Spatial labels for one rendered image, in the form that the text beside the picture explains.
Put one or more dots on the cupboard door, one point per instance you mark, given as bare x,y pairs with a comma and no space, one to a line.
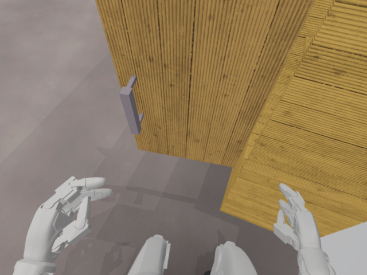
204,68

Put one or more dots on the robot left thigh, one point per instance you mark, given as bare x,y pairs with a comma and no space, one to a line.
153,257

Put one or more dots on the robot right thigh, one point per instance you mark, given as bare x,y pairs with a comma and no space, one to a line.
232,260

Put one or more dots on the robot thigh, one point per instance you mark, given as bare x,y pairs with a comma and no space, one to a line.
153,257
232,260

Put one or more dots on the left robot hand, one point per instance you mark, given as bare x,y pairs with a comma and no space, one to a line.
43,241

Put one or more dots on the robot right forearm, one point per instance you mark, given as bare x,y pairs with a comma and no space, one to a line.
313,261

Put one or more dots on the right robot hand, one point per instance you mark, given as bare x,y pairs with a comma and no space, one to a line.
302,221

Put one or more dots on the robot left forearm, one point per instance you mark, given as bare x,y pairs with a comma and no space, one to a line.
33,267

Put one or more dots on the handle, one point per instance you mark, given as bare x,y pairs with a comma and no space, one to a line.
130,109

